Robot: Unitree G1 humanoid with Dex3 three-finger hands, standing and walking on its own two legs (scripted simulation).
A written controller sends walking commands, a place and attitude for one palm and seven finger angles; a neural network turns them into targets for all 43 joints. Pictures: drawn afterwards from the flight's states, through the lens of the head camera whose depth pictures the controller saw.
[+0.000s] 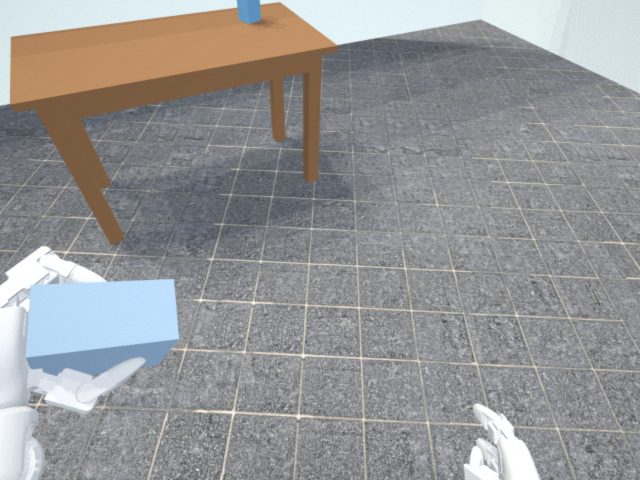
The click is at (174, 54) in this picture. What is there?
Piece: table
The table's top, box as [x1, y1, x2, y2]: [10, 2, 337, 111]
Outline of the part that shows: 337,45 280,2 261,4 261,19 250,24 242,22 238,19 237,8 230,8 13,36 11,37 10,105 14,111 20,111 336,52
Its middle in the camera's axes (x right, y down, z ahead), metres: -0.54 -0.72 +1.44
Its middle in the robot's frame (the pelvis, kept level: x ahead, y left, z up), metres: +1.53 +0.61 -0.12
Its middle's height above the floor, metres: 0.65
